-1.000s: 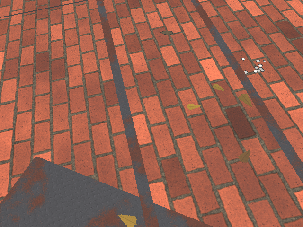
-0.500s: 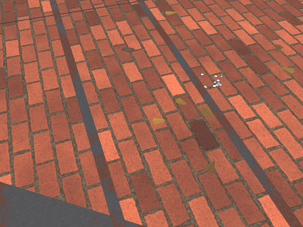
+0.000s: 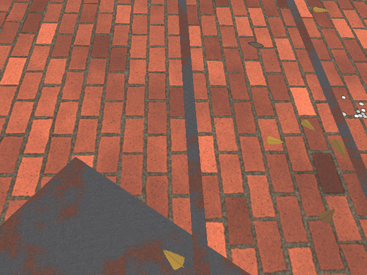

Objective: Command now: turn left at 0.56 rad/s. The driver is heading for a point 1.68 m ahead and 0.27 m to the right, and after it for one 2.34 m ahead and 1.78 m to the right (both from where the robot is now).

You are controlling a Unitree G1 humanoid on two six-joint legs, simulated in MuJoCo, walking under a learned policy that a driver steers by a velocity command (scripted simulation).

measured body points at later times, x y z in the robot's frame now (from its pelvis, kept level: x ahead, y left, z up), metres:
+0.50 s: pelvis +0.06 -0.01 +0.02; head +0.07 -0.02 +0.47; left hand +0.23 +0.25 -0.07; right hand +0.13 -0.31 -0.09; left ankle +0.01 +0.10 -0.72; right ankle +0.07 -0.15 -0.70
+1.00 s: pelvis +0.29 -0.08 +0.00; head +0.33 -0.11 +0.45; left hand +0.39 +0.20 -0.10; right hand +0.46 -0.38 -0.06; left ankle +0.48 -0.02 -0.71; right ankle +0.09 -0.14 -0.72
